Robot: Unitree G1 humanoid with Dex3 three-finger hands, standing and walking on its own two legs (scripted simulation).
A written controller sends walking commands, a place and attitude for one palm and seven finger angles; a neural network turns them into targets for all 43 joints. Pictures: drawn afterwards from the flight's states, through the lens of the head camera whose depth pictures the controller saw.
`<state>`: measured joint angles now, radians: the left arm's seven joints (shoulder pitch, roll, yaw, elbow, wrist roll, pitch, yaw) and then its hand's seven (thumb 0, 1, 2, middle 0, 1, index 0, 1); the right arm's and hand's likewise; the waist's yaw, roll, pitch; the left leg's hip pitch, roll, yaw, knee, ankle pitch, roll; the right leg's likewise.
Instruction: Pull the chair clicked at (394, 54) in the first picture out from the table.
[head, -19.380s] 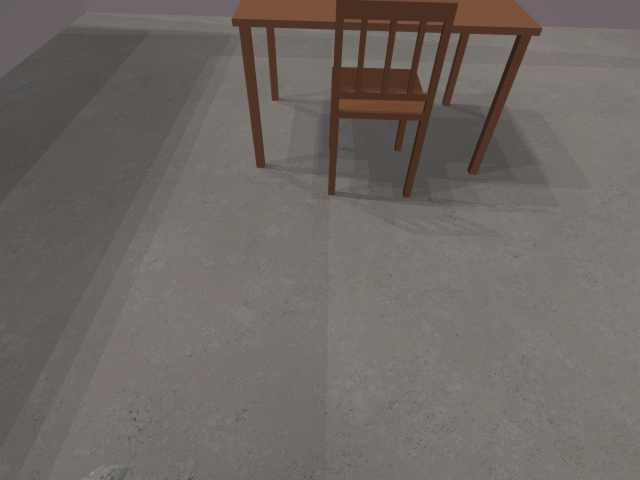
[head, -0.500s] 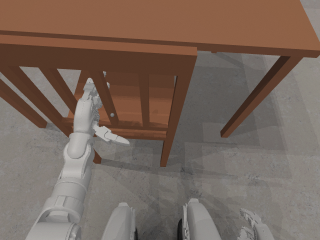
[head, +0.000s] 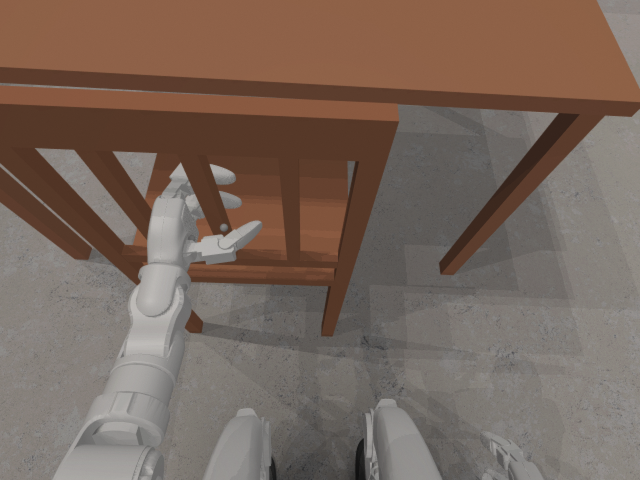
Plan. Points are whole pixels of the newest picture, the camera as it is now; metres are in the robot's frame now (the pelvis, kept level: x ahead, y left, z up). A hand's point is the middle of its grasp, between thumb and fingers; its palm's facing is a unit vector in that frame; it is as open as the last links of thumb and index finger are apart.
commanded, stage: hook a spindle and tug to test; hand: left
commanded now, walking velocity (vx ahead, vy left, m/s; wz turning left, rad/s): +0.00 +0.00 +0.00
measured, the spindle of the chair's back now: (215, 211) +0.45 +0.13 +0.00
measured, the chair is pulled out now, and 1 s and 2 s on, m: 0.01 0.05 0.16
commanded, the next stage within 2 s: step backward, pulling the chair out in 0.78 s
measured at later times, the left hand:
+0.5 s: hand (224, 243) +0.39 +0.11 +0.02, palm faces -0.08 -1.00 -0.01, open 5.5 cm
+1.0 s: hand (219, 252) +0.38 +0.11 +0.03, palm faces -0.06 -0.99 -0.12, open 5.5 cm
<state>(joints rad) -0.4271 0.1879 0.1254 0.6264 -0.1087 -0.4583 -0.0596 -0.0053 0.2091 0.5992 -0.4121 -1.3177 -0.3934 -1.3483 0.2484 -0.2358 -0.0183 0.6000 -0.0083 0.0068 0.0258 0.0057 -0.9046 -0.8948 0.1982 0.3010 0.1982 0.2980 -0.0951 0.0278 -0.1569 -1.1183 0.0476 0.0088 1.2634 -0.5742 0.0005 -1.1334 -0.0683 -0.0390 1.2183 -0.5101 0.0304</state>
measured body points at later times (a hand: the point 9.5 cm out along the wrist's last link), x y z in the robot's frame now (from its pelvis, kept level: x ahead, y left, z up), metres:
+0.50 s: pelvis +0.02 +0.00 +0.01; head +0.15 +0.00 +0.44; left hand +0.39 +0.16 +0.03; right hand +0.14 -0.25 -0.11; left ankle +0.01 +0.12 -0.63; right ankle +0.03 -0.14 -0.63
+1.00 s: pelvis +0.01 +0.00 +0.04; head +0.13 +0.00 +0.47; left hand +0.37 +0.17 +0.04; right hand +0.14 -0.24 -0.08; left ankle +0.01 +0.12 -0.63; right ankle +0.03 -0.14 -0.63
